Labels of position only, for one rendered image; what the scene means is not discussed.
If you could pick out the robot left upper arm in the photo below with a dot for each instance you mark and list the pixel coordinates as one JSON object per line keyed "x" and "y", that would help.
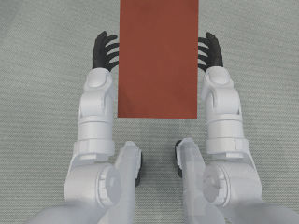
{"x": 89, "y": 191}

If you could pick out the robot right upper arm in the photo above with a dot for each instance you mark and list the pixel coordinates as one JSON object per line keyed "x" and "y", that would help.
{"x": 236, "y": 190}

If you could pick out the robot right thigh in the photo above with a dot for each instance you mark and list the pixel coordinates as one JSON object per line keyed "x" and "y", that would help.
{"x": 196, "y": 209}

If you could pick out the right robot foot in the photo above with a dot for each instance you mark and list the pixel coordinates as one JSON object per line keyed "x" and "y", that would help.
{"x": 179, "y": 170}

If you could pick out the left robot hand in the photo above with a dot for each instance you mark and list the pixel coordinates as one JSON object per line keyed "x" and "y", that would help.
{"x": 100, "y": 50}

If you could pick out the right robot hand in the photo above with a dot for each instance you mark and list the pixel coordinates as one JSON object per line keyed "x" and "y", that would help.
{"x": 213, "y": 52}

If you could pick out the robot right forearm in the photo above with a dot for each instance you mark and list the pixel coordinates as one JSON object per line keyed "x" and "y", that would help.
{"x": 225, "y": 133}

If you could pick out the carton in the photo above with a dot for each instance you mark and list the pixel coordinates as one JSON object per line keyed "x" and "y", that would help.
{"x": 158, "y": 59}

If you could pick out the robot left forearm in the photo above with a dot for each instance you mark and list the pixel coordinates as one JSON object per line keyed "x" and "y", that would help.
{"x": 95, "y": 120}

